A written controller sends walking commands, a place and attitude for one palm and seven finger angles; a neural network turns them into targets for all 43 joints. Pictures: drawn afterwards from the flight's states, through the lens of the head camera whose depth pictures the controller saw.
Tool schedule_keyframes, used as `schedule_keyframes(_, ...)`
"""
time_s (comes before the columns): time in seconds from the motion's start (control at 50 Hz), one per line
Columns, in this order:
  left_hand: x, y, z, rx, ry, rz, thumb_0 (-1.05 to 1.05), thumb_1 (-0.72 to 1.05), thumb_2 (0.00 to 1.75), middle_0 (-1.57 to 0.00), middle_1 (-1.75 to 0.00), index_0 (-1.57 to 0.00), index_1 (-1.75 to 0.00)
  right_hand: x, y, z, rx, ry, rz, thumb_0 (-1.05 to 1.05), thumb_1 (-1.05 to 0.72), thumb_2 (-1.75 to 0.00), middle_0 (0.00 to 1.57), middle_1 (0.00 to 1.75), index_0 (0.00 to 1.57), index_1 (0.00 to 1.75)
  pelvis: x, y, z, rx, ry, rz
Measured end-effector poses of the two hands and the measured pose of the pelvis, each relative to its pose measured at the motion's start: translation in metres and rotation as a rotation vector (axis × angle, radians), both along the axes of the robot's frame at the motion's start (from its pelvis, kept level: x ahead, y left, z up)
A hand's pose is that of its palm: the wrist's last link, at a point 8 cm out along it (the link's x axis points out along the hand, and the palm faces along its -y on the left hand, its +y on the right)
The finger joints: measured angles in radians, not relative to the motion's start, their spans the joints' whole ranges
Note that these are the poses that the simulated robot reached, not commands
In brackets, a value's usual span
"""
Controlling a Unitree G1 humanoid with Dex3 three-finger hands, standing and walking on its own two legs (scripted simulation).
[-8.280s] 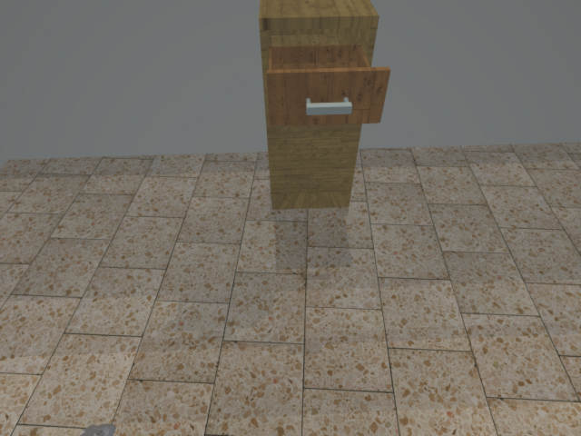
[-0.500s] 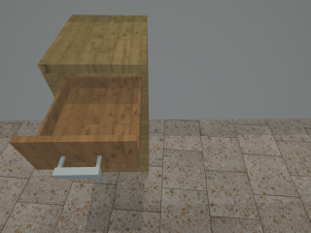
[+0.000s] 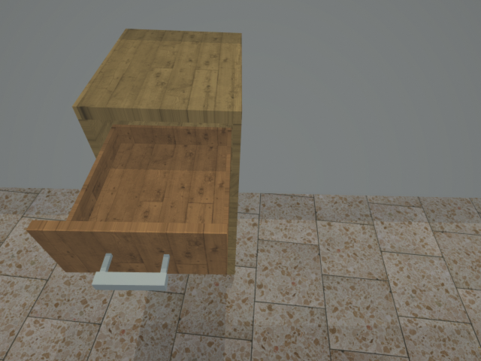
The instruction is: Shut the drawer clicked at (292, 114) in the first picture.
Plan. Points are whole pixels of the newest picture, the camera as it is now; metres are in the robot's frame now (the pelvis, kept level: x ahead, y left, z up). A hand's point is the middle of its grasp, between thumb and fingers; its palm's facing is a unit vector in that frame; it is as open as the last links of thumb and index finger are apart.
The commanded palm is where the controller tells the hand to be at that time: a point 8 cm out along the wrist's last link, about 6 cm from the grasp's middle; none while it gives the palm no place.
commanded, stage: raise the hand and make a fist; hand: left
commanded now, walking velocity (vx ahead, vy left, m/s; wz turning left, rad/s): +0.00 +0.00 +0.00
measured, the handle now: (134, 270) +0.27 +0.21 -0.03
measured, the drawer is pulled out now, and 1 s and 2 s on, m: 0.30 0.29 0.29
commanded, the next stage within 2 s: bring the fist close to the handle in 1.96 s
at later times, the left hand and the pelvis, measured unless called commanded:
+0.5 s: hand out of the picture +0.12 +0.14 -0.03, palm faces +0.12 -0.99 -0.02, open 6.0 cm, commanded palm +0.09 +0.21 -0.03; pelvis -0.04 -0.01 -0.09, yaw +3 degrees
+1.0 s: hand out of the picture +0.12 +0.15 +0.01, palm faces +0.07 -1.00 -0.06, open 3.5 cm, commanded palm +0.07 +0.21 +0.02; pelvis -0.03 -0.02 -0.07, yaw +3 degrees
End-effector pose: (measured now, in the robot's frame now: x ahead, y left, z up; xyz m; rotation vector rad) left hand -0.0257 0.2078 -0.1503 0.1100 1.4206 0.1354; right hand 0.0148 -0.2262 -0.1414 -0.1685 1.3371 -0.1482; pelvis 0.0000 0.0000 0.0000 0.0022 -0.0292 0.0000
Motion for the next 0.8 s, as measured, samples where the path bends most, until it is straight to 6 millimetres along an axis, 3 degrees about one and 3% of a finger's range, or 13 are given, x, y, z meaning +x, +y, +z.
schedule_keyframes(0.08,0.005,0.006,0.001,0.017,-0.008,-0.008,0.01,0.91,0.90,-0.20,-0.30,-0.20,-0.30,-0.006,0.004,-0.002,0.008,0.019,-0.004,0.01,-0.93,-0.90,0.20,0.30,0.20,0.30,0.001,0.002,-0.001,-0.006,0.006,0.000)
schedule_keyframes(0.1,0.016,0.008,0.006,0.016,-0.058,0.030,0.01,0.91,0.90,-0.20,-0.30,-0.20,-0.30,-0.004,0.003,-0.001,0.005,-0.006,-0.007,0.01,-0.93,-0.90,0.20,0.30,0.20,0.30,0.000,0.003,-0.002,-0.008,0.006,0.001)
schedule_keyframes(0.18,0.092,0.037,0.070,0.157,-0.534,0.071,0.05,0.97,0.89,-0.22,-0.32,-0.22,-0.32,0.024,-0.002,0.008,-0.025,-0.270,-0.011,0.01,-0.92,-0.90,0.21,0.30,0.20,0.30,-0.002,0.005,-0.007,0.005,0.020,0.018)
schedule_keyframes(0.24,0.150,0.031,0.122,0.151,-0.910,0.036,0.04,0.97,0.90,-0.24,-0.35,-0.24,-0.35,0.057,-0.009,0.014,-0.036,-0.457,0.026,0.01,-0.92,-0.90,0.21,0.30,0.20,0.30,-0.008,0.006,-0.015,0.002,0.059,0.041)
schedule_keyframes(0.26,0.158,0.027,0.127,0.130,-0.973,0.046,0.04,0.96,0.90,-0.26,-0.37,-0.25,-0.37,0.070,-0.011,0.017,-0.038,-0.515,0.035,0.01,-0.91,-0.90,0.21,0.30,0.20,0.30,-0.011,0.006,-0.019,0.001,0.079,0.039)
schedule_keyframes(0.34,0.144,0.008,0.104,-0.002,-1.087,0.081,0.02,0.94,0.90,-0.31,-0.43,-0.23,-0.41,0.118,-0.019,0.031,-0.059,-0.708,0.100,0.01,-0.91,-0.90,0.21,0.30,0.20,0.30,-0.018,0.001,-0.041,0.005,0.160,0.021)
schedule_keyframes(0.42,0.124,-0.015,0.114,-0.055,-1.300,-0.003,0.02,0.92,0.90,-0.39,-0.51,-0.32,-0.49,0.161,-0.020,0.037,-0.079,-0.835,0.205,0.01,-0.91,-0.90,0.20,0.30,0.20,0.30,-0.025,-0.006,-0.065,-0.007,0.202,0.031)
schedule_keyframes(0.52,0.113,-0.011,0.122,0.004,-1.464,-0.054,0.02,0.91,0.90,-0.49,-0.62,-0.46,-0.61,0.195,-0.007,0.024,-0.039,-0.893,0.265,0.01,-0.90,-0.90,0.20,0.30,0.20,0.30,-0.038,-0.017,-0.092,-0.026,0.225,0.054)
schedule_keyframes(0.58,0.114,-0.007,0.119,-0.002,-1.418,-0.063,0.02,0.90,0.90,-0.55,-0.68,-0.53,-0.68,0.196,0.005,0.014,0.010,-0.888,0.263,0.01,-0.90,-0.90,0.20,0.30,0.20,0.30,-0.042,-0.022,-0.097,-0.035,0.224,0.064)
schedule_keyframes(0.66,0.120,-0.009,0.127,-0.031,-1.361,-0.091,0.02,0.90,0.90,-0.63,-0.77,-0.62,-0.77,0.179,0.015,0.004,0.062,-0.843,0.225,0.01,-0.90,-0.90,0.20,0.30,0.20,0.30,-0.042,-0.027,-0.092,-0.040,0.215,0.067)
schedule_keyframes(0.8,0.130,-0.005,0.145,-0.021,-1.343,-0.100,0.02,0.90,0.90,-0.77,-0.92,-0.77,-0.92,0.131,-0.001,-0.010,0.050,-0.706,0.127,0.01,-0.90,-0.90,0.21,0.30,0.20,0.30,-0.038,-0.030,-0.079,-0.031,0.201,0.058)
